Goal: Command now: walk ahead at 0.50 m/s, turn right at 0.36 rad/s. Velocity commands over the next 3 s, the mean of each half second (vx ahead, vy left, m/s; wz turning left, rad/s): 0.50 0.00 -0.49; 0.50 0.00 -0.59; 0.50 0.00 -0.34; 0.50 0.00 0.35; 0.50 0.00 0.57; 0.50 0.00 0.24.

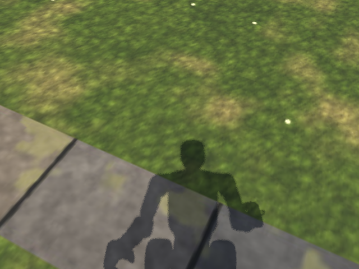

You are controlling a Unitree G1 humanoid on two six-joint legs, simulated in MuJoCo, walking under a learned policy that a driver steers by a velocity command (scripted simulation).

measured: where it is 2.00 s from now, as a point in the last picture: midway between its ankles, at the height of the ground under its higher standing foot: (295, 177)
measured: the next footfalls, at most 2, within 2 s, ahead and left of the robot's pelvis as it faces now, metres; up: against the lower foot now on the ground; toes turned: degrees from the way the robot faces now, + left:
right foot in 0.40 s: +0.34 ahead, -0.18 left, +0.00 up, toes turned -17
left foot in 0.90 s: +0.67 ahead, -0.10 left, +0.00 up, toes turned -35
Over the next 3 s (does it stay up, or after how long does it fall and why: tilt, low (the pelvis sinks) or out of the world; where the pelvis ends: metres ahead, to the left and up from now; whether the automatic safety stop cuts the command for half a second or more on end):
stays up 1.45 -0.64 -0.01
